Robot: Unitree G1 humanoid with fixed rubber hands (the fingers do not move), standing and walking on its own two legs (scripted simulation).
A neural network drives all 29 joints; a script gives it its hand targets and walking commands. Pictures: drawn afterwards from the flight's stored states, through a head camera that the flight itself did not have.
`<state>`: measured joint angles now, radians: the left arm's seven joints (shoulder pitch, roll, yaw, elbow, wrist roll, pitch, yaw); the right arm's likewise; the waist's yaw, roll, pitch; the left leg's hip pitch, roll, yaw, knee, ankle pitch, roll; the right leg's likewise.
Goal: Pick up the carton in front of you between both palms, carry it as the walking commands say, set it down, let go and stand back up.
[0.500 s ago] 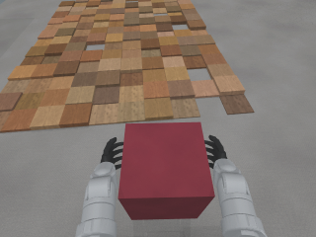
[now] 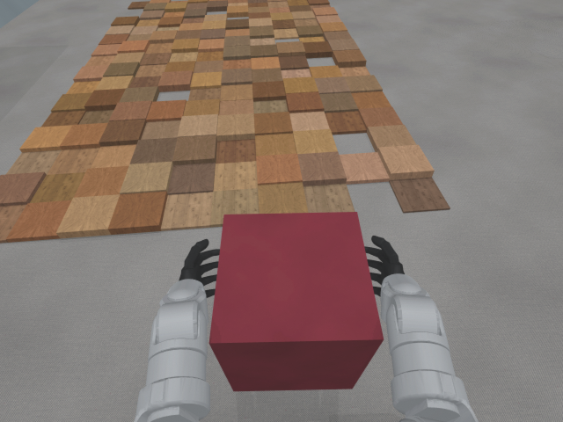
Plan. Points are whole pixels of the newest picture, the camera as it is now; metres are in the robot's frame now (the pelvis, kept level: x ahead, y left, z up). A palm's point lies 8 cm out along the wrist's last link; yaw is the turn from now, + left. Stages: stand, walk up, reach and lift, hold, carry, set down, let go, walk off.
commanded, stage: reach and lift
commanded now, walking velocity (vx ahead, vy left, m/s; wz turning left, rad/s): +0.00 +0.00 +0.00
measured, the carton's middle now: (291, 306) +0.31 +0.00 -0.04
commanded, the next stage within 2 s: hold in 0.60 s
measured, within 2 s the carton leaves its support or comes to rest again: neither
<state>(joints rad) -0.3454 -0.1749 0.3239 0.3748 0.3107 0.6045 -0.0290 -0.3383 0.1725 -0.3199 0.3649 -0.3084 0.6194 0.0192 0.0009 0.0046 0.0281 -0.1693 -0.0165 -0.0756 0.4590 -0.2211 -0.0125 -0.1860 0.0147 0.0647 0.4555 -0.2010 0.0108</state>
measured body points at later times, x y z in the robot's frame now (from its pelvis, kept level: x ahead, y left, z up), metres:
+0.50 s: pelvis +0.02 +0.00 +0.01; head -0.01 +0.00 +0.46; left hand +0.32 +0.15 +0.03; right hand +0.32 -0.15 +0.03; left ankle +0.02 +0.13 -0.74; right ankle +0.03 -0.13 -0.74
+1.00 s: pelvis +0.00 +0.00 +0.00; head -0.04 +0.00 +0.45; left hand +0.30 +0.15 +0.05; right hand +0.30 -0.15 +0.05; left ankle +0.02 +0.13 -0.74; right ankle +0.03 -0.13 -0.74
